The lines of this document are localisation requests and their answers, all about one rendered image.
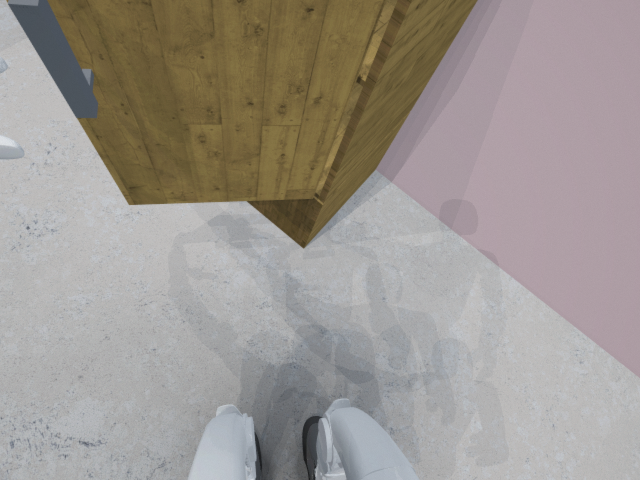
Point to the handle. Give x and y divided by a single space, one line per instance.
44 32

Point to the left robot thigh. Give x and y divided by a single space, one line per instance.
226 447

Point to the cupboard door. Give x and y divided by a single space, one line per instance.
217 100

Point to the left robot hand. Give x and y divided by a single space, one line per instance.
9 149

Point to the robot right foot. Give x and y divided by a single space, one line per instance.
309 439

